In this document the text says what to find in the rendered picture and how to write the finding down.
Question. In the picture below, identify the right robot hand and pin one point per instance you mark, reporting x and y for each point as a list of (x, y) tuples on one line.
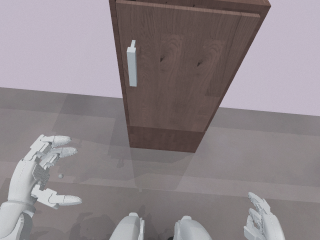
[(268, 225)]

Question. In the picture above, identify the robot left thigh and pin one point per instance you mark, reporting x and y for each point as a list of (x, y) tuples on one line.
[(129, 228)]

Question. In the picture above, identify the robot left shin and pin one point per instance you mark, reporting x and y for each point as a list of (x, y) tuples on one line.
[(133, 214)]

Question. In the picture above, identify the left robot hand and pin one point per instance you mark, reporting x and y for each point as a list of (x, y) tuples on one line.
[(24, 185)]

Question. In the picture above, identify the robot left forearm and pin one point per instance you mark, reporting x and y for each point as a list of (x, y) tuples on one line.
[(16, 220)]

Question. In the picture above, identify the cupboard door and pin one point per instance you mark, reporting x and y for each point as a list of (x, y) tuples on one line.
[(185, 57)]

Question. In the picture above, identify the handle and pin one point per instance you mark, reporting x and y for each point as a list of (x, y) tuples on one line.
[(132, 64)]

